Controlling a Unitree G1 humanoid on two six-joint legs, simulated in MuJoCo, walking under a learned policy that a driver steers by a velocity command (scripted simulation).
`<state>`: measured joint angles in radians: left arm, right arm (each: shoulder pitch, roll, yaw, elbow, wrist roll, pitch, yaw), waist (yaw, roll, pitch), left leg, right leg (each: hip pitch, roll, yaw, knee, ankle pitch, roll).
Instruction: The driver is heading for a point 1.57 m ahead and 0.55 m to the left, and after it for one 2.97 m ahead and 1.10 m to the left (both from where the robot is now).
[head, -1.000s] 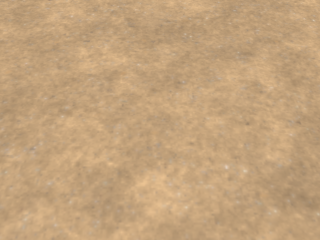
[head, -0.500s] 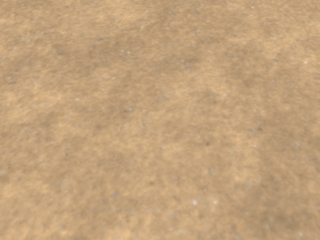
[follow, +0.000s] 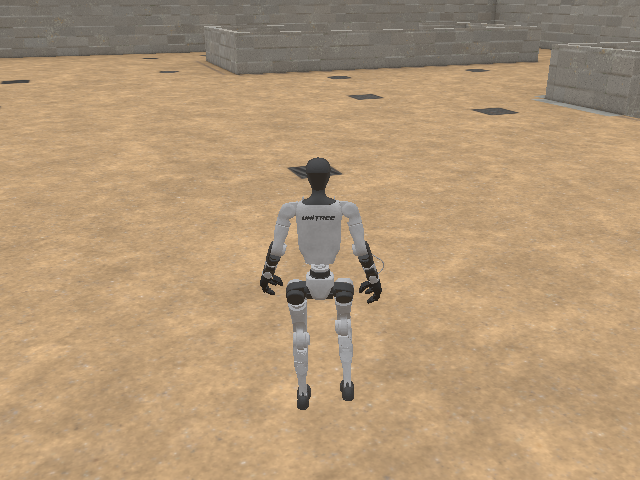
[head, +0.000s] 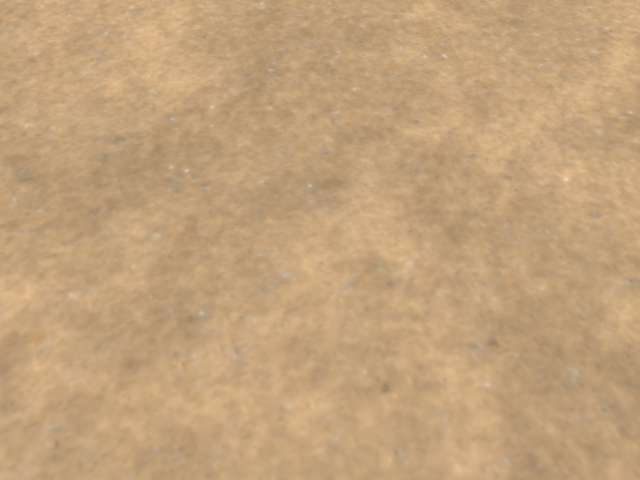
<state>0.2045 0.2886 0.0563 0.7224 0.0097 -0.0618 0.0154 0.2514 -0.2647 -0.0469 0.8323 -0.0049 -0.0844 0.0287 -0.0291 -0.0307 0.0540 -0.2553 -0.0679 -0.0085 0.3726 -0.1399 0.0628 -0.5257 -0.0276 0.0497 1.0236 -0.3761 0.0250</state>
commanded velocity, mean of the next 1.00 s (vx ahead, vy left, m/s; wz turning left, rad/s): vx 0.06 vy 0.00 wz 0.45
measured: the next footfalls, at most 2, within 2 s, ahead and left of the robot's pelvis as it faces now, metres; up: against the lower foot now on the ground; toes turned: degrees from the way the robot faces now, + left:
right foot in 0.24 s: +0.23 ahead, -0.12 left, +0.00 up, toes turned +12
left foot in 0.64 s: +0.12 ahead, +0.12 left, +0.00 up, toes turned +25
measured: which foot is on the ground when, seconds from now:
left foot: down 0.00-0.24, up 0.26-0.62, down 0.64-1.00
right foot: up 0.00-0.22, down 0.24-0.64, up 0.66-1.00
